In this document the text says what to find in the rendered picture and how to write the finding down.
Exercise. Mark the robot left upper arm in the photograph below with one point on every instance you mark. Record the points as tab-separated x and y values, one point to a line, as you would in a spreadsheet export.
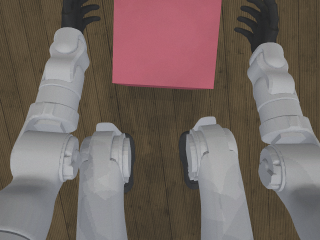
42	161

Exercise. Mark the robot right hand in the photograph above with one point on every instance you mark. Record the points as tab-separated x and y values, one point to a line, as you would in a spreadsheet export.
265	29

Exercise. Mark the robot left forearm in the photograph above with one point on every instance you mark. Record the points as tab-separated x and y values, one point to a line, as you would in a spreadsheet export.
60	89

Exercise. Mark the robot right forearm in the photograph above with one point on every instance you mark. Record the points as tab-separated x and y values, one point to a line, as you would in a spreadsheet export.
281	117

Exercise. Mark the left robot foot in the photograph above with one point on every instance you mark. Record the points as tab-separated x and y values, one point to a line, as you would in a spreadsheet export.
128	186

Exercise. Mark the right robot thigh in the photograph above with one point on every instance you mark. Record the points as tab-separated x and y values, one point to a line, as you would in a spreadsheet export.
224	209

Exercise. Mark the robot left hand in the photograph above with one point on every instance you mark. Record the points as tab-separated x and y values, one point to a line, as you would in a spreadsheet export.
72	14

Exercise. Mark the robot right upper arm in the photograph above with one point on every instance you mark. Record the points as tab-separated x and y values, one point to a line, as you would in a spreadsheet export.
292	170

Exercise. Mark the carton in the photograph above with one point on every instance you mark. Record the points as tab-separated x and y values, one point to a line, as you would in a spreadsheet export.
165	43

